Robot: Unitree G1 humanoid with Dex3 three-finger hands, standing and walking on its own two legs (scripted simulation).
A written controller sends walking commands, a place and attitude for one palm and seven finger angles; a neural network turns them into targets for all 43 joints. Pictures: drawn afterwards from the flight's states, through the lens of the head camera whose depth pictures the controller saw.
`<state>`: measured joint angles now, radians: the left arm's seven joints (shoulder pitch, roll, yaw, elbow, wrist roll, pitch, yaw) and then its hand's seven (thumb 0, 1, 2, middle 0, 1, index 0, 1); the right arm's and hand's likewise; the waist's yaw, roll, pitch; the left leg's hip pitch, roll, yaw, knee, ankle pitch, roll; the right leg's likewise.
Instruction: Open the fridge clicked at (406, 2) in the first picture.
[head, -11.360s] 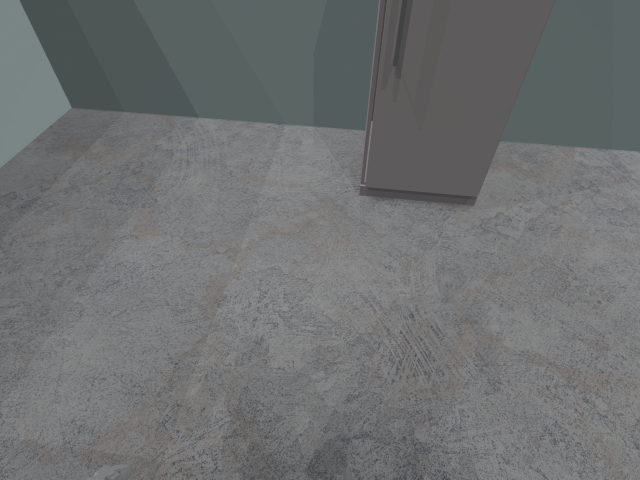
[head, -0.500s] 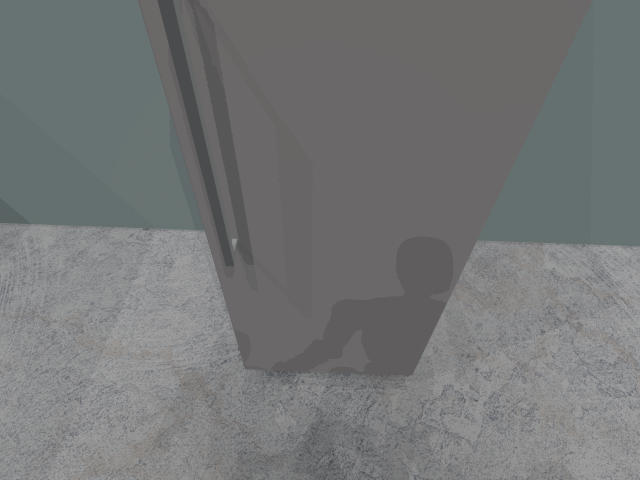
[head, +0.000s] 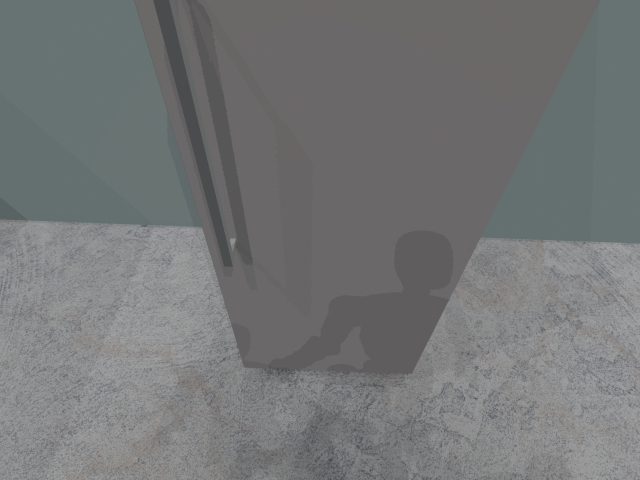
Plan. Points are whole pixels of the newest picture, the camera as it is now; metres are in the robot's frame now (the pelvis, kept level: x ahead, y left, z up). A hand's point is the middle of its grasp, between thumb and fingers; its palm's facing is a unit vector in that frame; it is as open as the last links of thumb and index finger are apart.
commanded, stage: look again from close up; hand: left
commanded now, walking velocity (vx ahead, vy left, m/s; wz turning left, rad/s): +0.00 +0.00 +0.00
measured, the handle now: (207, 153) +0.51 +0.20 +0.14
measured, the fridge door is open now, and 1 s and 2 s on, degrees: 0 0 0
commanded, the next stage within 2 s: raise the hand to about handle height in 0.26 s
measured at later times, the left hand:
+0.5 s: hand (127, 445) +0.17 +0.26 -0.06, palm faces +0.30 -0.93 -0.20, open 7.5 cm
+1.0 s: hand (126, 432) +0.17 +0.24 -0.02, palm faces +0.01 -1.00 -0.06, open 9.8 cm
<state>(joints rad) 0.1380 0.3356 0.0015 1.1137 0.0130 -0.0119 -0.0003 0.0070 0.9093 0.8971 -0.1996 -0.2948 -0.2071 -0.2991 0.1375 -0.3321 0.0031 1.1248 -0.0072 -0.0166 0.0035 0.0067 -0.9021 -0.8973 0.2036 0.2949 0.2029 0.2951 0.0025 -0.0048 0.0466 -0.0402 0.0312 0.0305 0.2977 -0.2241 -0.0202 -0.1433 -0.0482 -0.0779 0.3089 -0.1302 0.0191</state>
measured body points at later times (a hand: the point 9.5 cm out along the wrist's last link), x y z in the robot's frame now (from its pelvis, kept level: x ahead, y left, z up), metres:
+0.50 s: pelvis +0.00 +0.00 -0.01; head +0.01 +0.00 +0.44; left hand +0.15 +0.30 -0.05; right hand +0.11 -0.27 -0.12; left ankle -0.04 +0.13 -0.75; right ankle +0.02 -0.13 -0.75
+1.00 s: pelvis -0.04 +0.00 -0.09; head +0.01 +0.00 +0.36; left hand +0.17 +0.30 -0.01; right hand +0.16 -0.24 -0.16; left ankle -0.04 +0.13 -0.75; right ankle +0.02 -0.13 -0.75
